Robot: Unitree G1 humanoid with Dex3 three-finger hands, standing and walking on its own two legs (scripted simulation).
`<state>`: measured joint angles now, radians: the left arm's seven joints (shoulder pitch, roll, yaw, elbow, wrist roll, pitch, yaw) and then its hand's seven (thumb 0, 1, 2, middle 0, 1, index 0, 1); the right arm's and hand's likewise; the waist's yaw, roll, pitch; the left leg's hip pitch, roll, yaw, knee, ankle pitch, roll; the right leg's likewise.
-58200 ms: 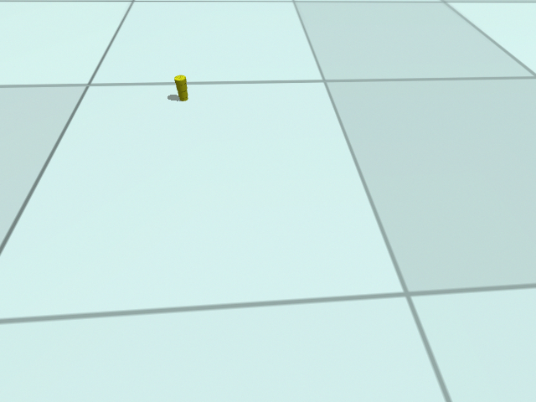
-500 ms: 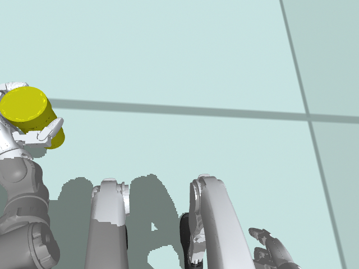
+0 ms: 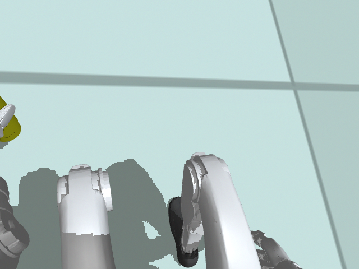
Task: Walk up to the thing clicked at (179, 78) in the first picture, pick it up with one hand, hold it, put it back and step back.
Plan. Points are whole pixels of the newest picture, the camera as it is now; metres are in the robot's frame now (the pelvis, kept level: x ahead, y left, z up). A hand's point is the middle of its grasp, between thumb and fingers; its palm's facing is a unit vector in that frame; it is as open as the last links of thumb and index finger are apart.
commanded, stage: crouch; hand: left
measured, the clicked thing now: out of the picture +0.44 +0.33 -0.09
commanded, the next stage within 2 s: lower in 0.44 s
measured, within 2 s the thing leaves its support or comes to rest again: neither
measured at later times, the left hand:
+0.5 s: hand out of the picture +0.45 +0.34 -0.12, palm faces +0.53 -0.85 -0.02, open 10.5 cm
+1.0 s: hand (1, 122) +0.45 +0.34 -0.18, palm faces +0.54 -0.84 -0.02, open 10.6 cm
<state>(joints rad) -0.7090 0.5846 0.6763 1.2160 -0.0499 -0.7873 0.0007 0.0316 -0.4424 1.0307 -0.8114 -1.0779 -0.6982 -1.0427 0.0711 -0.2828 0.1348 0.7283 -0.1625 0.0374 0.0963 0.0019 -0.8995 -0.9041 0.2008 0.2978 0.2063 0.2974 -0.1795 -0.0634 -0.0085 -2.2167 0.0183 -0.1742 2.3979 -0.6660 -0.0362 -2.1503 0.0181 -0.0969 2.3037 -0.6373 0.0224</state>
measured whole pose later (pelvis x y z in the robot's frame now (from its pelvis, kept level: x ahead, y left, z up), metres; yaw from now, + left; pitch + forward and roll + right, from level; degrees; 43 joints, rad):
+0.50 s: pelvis +0.00 +0.01 -0.03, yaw -3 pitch +23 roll -10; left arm -0.69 0.67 0.71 1.21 -0.06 -0.82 -0.02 0.03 -0.44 1.03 -0.80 -1.10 -0.68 -1.06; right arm 0.01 -0.32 0.22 0.68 -0.21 0.06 0.12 0.00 -0.90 -0.90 0.20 0.30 0.21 0.30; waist -0.20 -0.11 0.10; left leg -2.27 0.01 -0.23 2.52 -0.68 -0.03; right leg -2.18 0.03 -0.14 2.39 -0.63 0.04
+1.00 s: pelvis +0.00 +0.01 -0.05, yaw -5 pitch +18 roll -13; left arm -0.68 0.80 0.76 1.35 -0.07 -0.92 0.00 0.03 -0.45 1.05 -0.80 -1.10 -0.68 -1.07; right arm -0.06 -0.35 0.34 0.63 -0.28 0.05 0.13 0.00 -0.91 -0.91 0.20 0.30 0.21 0.30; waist -0.23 -0.19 0.21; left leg -2.26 0.01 -0.29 2.61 -0.69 -0.03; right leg -2.15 0.05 -0.18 2.42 -0.62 0.06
